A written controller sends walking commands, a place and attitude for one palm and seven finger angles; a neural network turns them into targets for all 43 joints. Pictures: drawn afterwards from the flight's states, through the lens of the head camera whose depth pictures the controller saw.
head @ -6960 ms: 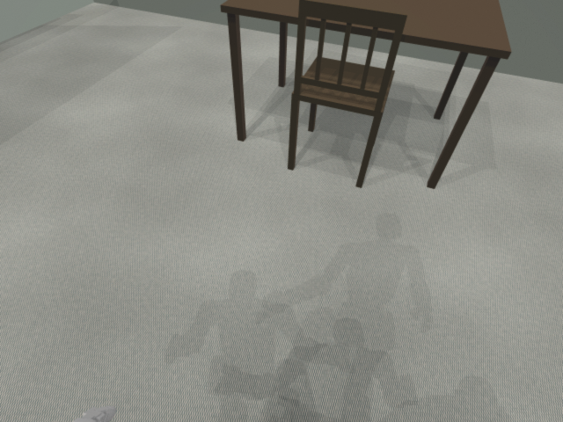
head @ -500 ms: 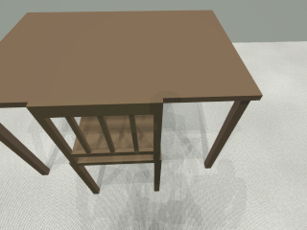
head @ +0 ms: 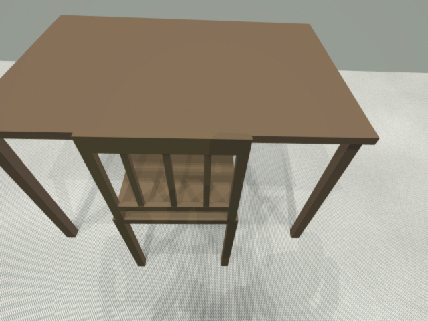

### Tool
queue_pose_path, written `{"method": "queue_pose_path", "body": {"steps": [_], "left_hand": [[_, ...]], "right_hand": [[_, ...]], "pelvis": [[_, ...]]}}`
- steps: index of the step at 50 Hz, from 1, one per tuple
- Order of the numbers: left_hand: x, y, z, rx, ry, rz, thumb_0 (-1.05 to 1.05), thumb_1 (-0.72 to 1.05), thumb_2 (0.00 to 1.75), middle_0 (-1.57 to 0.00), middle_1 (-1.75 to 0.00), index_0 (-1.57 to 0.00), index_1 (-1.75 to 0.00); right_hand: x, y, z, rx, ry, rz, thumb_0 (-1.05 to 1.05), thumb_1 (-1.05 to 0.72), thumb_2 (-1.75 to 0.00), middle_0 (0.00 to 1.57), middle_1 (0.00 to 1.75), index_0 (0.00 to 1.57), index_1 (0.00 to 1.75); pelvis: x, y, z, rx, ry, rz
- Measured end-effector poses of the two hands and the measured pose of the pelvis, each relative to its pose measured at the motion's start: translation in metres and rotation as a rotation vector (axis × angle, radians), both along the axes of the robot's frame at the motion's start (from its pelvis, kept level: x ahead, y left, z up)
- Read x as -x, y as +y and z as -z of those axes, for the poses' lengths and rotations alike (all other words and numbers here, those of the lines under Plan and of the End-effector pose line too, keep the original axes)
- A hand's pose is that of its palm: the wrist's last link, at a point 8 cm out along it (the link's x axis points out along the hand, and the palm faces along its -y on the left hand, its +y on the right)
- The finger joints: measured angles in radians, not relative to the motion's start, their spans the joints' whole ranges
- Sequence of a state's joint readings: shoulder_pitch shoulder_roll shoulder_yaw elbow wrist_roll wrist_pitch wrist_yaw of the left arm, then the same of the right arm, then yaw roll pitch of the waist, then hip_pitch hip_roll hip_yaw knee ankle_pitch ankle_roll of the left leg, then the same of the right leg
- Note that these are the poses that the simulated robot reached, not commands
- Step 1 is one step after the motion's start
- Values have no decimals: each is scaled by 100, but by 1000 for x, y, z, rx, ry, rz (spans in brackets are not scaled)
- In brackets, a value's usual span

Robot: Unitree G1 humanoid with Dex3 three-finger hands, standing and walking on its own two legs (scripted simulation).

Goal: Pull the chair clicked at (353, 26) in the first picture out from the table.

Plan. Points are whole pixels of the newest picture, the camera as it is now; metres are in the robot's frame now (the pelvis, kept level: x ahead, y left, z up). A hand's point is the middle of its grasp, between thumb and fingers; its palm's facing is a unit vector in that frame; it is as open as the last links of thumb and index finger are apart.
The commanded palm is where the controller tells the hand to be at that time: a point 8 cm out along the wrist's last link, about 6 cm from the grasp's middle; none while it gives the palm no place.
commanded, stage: look again from close up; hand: left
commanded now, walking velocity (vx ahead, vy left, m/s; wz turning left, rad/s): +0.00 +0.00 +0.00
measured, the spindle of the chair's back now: (170, 181) +0.47 +0.15 -0.11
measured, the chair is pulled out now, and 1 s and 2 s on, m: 0.00 0.00 0.00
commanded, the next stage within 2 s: raise the hand toward the chair's back in 0.30 s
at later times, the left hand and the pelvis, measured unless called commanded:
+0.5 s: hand out of the picture +0.07 +0.18 -0.13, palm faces +0.17 -0.95 -0.26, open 7.3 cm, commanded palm +0.11 +0.21 -0.07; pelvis +0.01 -0.01 +0.00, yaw +0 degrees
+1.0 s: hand (128, 314) +0.14 +0.16 -0.05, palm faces +0.28 -0.96 -0.08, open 10.8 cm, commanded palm +0.14 +0.21 -0.06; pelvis -0.01 -0.07 -0.10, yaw +4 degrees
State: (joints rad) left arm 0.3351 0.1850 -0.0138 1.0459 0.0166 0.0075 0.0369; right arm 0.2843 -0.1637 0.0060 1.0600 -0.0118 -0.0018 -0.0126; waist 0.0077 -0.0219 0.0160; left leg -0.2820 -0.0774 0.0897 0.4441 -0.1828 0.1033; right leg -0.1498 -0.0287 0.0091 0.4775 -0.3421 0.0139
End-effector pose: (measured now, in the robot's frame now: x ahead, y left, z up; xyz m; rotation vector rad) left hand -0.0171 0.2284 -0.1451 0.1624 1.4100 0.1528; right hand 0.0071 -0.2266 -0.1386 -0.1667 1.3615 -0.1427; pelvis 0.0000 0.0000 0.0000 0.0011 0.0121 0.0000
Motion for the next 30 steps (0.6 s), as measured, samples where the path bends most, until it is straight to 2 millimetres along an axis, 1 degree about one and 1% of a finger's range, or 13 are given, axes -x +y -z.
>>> {"method": "queue_pose_path", "body": {"steps": [5,10,15,21,22,23,25,26,28,30], "left_hand": [[19,-5,-1,11,53,-17,0,90,90,-20,-30,-20,-30],[27,-13,0,26,83,-25,0,90,90,-20,-30,-20,-30],[25,-21,1,41,84,-26,0,90,90,-20,-30,-20,-30],[13,-27,4,46,61,-17,0,90,90,-20,-30,-20,-30],[0,-27,0,44,7,-49,0,90,90,-20,-30,-20,-30],[-22,-21,-11,14,-98,-63,1,91,90,-20,-30,-20,-30],[-70,0,-42,-90,-376,-71,4,95,90,-21,-30,-21,-30],[-94,5,-59,-122,-501,-75,4,95,89,-20,-30,-21,-30],[-141,7,-99,-144,-758,-60,5,93,88,-20,-30,-20,-30],[-182,-3,-137,-131,-1004,-22,4,90,87,-19,-29,-19,-29]], "right_hand": [[0,1,0,-2,15,-3,1,-91,-90,20,30,20,30],[-5,0,-1,0,13,-3,1,-91,-90,20,30,20,30],[-12,-3,-1,4,8,-5,1,-91,-90,20,30,20,30],[-17,-6,-1,8,1,-10,1,-92,-90,20,30,20,30],[-21,-7,-3,10,-33,-5,1,-92,-90,20,30,20,30],[-27,-9,-7,19,-98,-10,1,-92,-90,20,30,20,30],[-43,-15,-14,30,-242,-21,1,-91,-90,21,30,20,30],[-51,-18,-16,28,-308,-23,1,-91,-90,21,30,20,30],[-70,-25,-18,26,-429,-40,1,-91,-90,21,30,20,30],[-90,-33,-19,32,-528,-72,1,-91,-90,21,30,20,30]], "pelvis": [[-2,0,-1,0,1,-1],[-5,-1,-2,-1,-2,0],[-8,-3,-2,-3,-5,1],[-11,-6,-2,0,-4,-4],[-11,-6,-1,1,1,-13],[-9,-8,1,-5,2,-13],[-7,-12,3,-24,13,-8],[-5,-14,4,-32,17,-13],[-2,-17,9,-39,20,-31],[1,-18,15,-23,38,-48]]}}
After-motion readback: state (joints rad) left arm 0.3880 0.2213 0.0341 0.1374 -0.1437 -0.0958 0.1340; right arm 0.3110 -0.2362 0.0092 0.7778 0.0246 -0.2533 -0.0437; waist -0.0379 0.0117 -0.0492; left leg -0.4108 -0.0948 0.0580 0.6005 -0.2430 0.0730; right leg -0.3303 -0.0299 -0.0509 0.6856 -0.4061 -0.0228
